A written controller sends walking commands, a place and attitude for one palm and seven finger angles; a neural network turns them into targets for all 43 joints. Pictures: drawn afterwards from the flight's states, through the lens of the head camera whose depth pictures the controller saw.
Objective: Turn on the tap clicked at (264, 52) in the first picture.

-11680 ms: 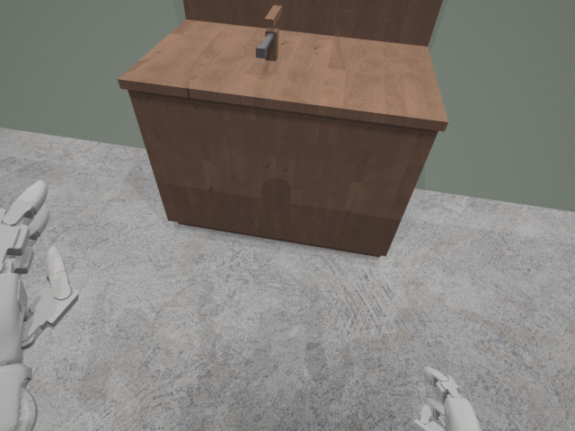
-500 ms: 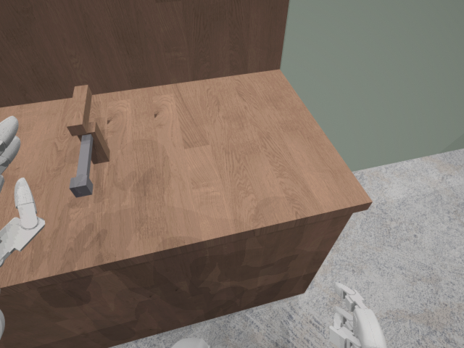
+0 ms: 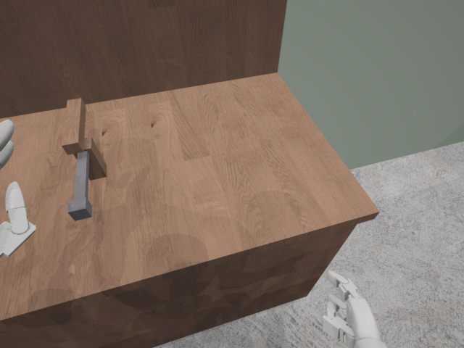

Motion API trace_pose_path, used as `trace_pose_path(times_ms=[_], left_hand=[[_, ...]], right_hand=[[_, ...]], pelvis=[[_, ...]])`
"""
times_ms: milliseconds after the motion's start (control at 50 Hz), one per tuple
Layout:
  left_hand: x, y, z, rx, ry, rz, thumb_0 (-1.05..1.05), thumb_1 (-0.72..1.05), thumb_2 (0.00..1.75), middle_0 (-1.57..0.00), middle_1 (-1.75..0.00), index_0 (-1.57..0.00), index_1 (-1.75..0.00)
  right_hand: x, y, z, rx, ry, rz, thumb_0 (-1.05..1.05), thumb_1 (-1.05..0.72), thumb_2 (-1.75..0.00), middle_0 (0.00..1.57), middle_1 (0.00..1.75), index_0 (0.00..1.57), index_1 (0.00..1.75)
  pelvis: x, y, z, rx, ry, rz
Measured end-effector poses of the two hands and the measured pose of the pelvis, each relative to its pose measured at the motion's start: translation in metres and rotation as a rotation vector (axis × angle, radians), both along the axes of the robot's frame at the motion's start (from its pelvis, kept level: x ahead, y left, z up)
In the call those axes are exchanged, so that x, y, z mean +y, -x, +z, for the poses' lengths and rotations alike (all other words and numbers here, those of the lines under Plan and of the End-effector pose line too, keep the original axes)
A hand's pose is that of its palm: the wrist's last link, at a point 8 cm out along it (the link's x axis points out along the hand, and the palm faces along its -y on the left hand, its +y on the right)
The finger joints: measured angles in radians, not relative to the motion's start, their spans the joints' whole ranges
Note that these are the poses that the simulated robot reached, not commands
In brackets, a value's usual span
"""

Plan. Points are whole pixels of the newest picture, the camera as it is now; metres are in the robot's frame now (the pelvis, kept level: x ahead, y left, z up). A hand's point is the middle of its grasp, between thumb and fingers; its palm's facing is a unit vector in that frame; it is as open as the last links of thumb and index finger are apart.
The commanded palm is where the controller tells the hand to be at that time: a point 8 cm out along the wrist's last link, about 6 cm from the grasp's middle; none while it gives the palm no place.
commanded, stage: come to a stop and stand still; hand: left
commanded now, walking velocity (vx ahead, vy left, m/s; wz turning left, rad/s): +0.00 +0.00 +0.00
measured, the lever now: (80, 209) +0.32 +0.28 +0.06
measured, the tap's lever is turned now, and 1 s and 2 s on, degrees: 0 0 0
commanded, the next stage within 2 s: look again from close up in 1.64 s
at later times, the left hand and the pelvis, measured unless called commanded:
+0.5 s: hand out of the picture +0.21 +0.30 +0.18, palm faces +0.39 -0.84 -0.39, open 7.4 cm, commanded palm +0.14 +0.32 +0.18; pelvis -0.03 +0.05 +0.00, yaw -2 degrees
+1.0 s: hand out of the picture +0.24 +0.32 +0.18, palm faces +0.35 -0.85 -0.40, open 7.4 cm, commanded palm +0.17 +0.35 +0.18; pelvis +0.01 +0.08 +0.01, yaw -1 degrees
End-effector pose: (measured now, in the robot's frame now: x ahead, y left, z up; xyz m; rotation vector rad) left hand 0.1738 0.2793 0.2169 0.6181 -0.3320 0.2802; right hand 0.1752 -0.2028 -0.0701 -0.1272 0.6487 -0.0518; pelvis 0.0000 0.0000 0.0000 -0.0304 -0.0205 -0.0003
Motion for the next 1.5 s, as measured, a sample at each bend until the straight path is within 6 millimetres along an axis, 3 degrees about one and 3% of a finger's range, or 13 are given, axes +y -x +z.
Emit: trace_pose_path(times_ms=[100,140,200,280,360,480,560,700,820,960,1080,1220,1500], left_hand=[[0.047,-0.012,0.011,-0.042,-0.027,0.152,0.01,0.88,0.90,-0.22,-0.30,-0.22,-0.30],[0.050,-0.014,0.001,-0.034,0.047,0.178,0.01,0.89,0.90,-0.22,-0.30,-0.22,-0.30],[0.024,-0.013,-0.031,0.050,0.154,0.103,0.01,0.90,0.90,-0.21,-0.30,-0.21,-0.30],[-0.011,-0.003,-0.069,0.171,0.246,-0.060,0.01,0.90,0.90,-0.21,-0.30,-0.21,-0.30],[0.001,0.002,-0.072,0.144,0.241,-0.105,0.01,0.89,0.90,-0.22,-0.30,-0.22,-0.30],[0.056,0.001,-0.035,-0.039,0.137,-0.006,0.01,0.88,0.90,-0.22,-0.30,-0.22,-0.30],[0.073,0.003,-0.020,-0.107,0.118,0.011,0.01,0.89,0.90,-0.21,-0.30,-0.21,-0.30],[0.079,-0.006,-0.044,0.003,0.171,-0.007,0.01,0.89,0.90,-0.21,-0.30,-0.21,-0.30],[0.087,-0.015,-0.050,0.033,0.174,0.007,0.01,0.89,0.90,-0.21,-0.30,-0.21,-0.30],[0.083,-0.023,-0.029,-0.038,0.136,-0.014,0.01,0.89,0.90,-0.21,-0.30,-0.21,-0.30],[0.074,-0.030,-0.033,0.008,0.140,-0.006,0.01,0.89,0.90,-0.21,-0.30,-0.21,-0.30],[0.058,-0.032,-0.043,0.066,0.166,0.010,0.01,0.89,0.90,-0.21,-0.30,-0.21,-0.30],[0.033,-0.029,-0.036,0.059,0.165,0.020,0.01,0.89,0.90,-0.21,-0.30,-0.21,-0.30]], right_hand=[[-0.028,0.016,-0.013,0.076,0.085,0.019,0.01,-0.90,-0.90,0.21,0.31,0.20,0.30],[-0.039,0.023,-0.012,0.072,0.084,-0.007,0.01,-0.91,-0.90,0.21,0.30,0.20,0.30],[-0.049,0.034,-0.006,0.042,0.085,-0.062,0.01,-0.91,-0.90,0.20,0.30,0.20,0.30],[-0.046,0.051,0.011,0.026,0.128,-0.119,0.01,-0.91,-0.90,0.20,0.30,0.20,0.30],[-0.031,0.061,0.022,0.028,0.184,-0.122,0.01,-0.91,-0.90,0.20,0.30,0.20,0.30],[0.006,0.060,0.017,0.049,0.167,-0.068,0.01,-0.91,-0.90,0.20,0.30,0.20,0.30],[0.036,0.052,0.011,0.047,0.121,-0.023,0.01,-0.91,-0.90,0.20,0.30,0.20,0.30],[0.076,0.032,0.008,0.035,0.061,0.020,0.01,-0.90,-0.90,0.21,0.31,0.20,0.30],[0.086,0.013,0.012,0.029,0.074,0.046,0.01,-0.90,-0.90,0.21,0.31,0.20,0.30],[0.074,-0.006,0.016,0.025,0.101,0.049,0.01,-0.90,-0.90,0.21,0.31,0.20,0.30],[0.056,-0.014,0.016,0.027,0.102,0.013,0.01,-0.90,-0.90,0.21,0.30,0.20,0.30],[0.033,-0.012,0.014,0.047,0.106,-0.018,0.01,-0.91,-0.90,0.21,0.30,0.20,0.30],[0.000,-0.006,0.009,0.054,0.099,-0.060,0.01,-0.91,-0.90,0.20,0.30,0.20,0.30]], pelvis=[[-0.005,0.011,-0.001,-0.026,-0.023,-0.010],[-0.003,0.016,-0.001,-0.030,-0.024,-0.023],[0.004,0.020,-0.001,-0.037,-0.018,-0.029],[0.012,0.021,0.002,-0.028,-0.021,-0.050],[0.021,0.023,0.001,-0.026,-0.004,-0.050],[0.042,0.026,0.001,-0.023,0.010,-0.037],[0.057,0.022,0.003,-0.014,0.013,-0.038],[0.076,0.011,0.005,0.000,0.001,-0.032],[0.080,0.003,0.005,0.004,-0.004,-0.023],[0.078,-0.007,0.006,0.014,-0.005,-0.017],[0.070,-0.015,0.007,0.019,-0.009,-0.016],[0.054,-0.019,0.008,0.021,-0.010,-0.012],[0.031,-0.020,0.008,0.021,-0.006,-0.013]])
